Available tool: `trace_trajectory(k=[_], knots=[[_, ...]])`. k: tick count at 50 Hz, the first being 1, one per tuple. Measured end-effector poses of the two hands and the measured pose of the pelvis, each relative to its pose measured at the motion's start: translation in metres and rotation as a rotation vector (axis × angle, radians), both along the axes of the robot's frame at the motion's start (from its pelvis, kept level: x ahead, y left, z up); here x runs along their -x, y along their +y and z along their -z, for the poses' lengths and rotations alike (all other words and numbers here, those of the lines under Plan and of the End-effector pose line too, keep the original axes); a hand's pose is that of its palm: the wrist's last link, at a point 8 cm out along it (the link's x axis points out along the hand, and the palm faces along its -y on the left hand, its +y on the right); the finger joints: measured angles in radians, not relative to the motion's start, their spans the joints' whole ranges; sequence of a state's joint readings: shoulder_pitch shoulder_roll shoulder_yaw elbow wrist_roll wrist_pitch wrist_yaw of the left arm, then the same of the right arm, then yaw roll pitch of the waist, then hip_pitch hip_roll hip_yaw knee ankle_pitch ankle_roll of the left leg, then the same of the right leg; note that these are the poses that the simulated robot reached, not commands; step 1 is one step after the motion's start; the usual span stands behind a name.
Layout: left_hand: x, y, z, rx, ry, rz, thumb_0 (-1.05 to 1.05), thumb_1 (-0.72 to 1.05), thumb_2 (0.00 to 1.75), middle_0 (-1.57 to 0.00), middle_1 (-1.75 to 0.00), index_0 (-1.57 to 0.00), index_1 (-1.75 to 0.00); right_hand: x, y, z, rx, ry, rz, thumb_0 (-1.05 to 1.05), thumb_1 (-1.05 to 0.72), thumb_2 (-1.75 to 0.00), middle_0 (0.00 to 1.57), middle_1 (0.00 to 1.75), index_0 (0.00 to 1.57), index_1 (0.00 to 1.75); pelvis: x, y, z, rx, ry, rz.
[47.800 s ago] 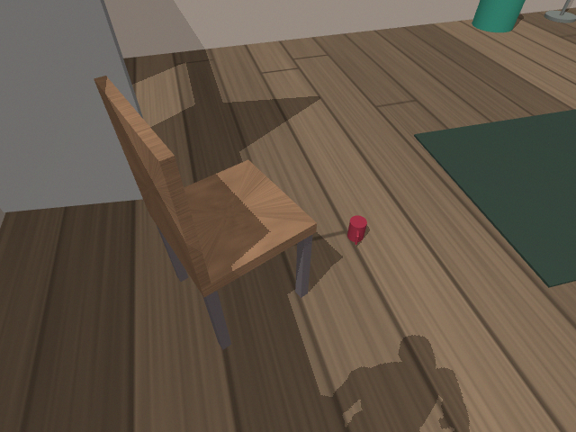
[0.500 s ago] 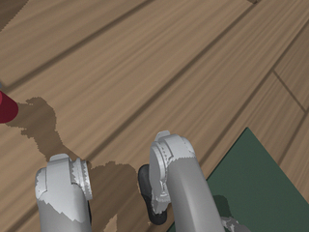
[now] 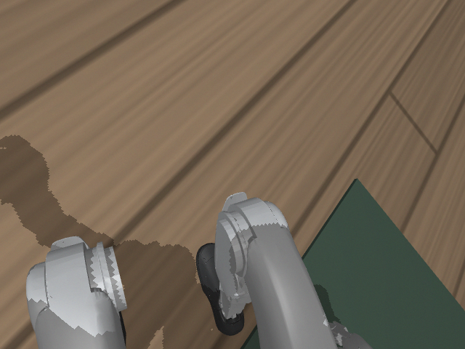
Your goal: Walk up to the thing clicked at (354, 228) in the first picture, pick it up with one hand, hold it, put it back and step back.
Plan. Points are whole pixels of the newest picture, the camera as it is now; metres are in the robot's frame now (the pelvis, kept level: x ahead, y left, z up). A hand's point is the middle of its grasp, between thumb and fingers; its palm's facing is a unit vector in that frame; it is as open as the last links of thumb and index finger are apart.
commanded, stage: rest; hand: left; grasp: from above
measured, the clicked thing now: out of the picture +0.46 +0.34 -0.26
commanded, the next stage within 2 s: open in 0.12 s
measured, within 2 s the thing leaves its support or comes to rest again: neither
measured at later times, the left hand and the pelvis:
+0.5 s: hand out of the picture +0.45 +0.34 -0.21, palm faces -0.46 -0.10 -0.88, open 10.1 cm; pelvis -0.01 +0.00 -0.01, yaw -1 degrees
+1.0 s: hand out of the picture +0.46 +0.34 -0.22, palm faces -0.45 -0.10 -0.89, open 12.3 cm; pelvis +0.00 +0.00 +0.00, yaw -2 degrees
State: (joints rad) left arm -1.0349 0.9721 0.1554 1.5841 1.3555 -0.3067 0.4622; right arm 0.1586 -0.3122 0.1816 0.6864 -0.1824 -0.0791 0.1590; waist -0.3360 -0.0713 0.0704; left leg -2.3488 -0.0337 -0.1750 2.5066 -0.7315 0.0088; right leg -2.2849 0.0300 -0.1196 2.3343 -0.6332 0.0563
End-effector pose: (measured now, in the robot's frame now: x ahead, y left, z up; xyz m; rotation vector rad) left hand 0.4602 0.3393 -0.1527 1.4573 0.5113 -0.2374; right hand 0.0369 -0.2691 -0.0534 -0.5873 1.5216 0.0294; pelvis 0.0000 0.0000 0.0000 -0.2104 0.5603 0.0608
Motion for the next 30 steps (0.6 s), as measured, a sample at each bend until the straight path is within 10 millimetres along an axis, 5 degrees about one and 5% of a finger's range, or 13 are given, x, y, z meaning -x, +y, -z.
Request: trace_trajectory(k=[16,30], knots=[[0.000,-0.001,0.000,-0.006,0.004,0.005,-0.01,0.05,0.42,-0.94,-0.54,-0.70,-0.53,-0.004,0.004,-0.002,-0.002,-0.054,-0.058,0.00,-0.90,-0.89,0.21,0.30,0.20,0.30,0.005,0.001,0.004,0.010,-0.040,0.010],[0.001,-0.002,0.006,-0.019,0.012,0.009,-0.01,-0.04,0.59,-0.65,-0.63,-0.61,-0.63,0.007,0.007,-0.006,-0.010,-0.045,-0.071,0.00,-0.90,-0.89,0.21,0.30,0.20,0.30,0.008,0.001,0.005,0.017,-0.052,0.015]])
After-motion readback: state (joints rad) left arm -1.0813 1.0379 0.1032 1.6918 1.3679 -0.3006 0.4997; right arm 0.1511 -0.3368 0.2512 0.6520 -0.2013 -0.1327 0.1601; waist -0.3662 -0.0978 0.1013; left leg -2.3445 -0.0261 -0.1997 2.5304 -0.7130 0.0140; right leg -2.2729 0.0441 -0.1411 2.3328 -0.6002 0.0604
